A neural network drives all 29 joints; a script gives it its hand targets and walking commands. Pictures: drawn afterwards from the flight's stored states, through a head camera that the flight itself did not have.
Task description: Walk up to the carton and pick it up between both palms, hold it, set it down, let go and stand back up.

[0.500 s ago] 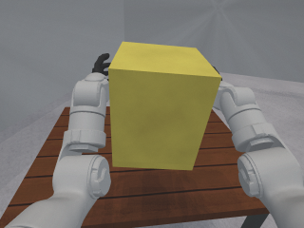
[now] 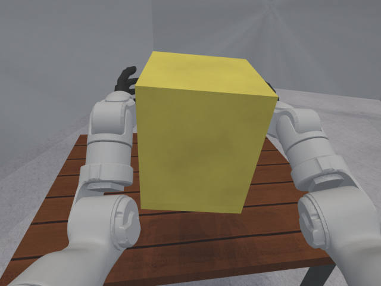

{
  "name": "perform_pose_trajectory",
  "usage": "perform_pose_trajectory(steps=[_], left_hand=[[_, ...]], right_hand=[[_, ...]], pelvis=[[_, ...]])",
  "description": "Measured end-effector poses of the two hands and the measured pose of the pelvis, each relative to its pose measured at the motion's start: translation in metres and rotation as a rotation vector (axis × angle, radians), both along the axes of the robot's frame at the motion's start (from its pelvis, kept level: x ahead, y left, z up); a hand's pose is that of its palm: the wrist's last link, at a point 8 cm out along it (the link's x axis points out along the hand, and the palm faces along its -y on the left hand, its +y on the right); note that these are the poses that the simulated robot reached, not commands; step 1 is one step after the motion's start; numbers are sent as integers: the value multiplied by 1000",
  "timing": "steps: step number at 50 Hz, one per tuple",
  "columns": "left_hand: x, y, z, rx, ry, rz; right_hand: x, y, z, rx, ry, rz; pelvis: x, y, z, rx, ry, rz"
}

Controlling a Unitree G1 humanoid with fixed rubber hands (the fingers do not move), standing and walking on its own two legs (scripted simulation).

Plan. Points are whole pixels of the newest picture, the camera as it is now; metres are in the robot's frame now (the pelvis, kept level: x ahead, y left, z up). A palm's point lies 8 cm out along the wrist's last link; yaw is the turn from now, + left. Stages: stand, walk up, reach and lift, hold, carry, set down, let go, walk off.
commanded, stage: hold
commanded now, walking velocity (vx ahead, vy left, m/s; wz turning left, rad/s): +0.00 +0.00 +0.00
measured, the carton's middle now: (195, 130) +0.35 +0.00 +0.25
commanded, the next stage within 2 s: set down in 0.92 s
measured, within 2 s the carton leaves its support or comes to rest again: neither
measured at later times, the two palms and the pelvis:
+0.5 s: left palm (124, 101) +0.37 +0.15 +0.31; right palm (267, 112) +0.36 -0.14 +0.29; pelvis +0.00 +0.00 +0.00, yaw +0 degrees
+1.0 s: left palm (124, 100) +0.37 +0.15 +0.31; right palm (269, 112) +0.36 -0.15 +0.29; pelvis +0.00 +0.00 +0.00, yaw +0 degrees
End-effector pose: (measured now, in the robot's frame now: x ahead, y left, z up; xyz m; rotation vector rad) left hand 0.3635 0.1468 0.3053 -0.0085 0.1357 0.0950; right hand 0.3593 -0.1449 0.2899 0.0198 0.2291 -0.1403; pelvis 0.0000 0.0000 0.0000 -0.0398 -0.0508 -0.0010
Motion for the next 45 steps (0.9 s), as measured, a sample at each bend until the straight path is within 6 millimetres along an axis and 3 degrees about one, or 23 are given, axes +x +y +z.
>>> perform_pose_trajectory(steps=[45], left_hand=[[3, -1, 0, 5, -10, -5]], right_hand=[[1, -1, -1, -5, -8, -3]], pelvis=[[3, 0, 0, -1, 1, -2]])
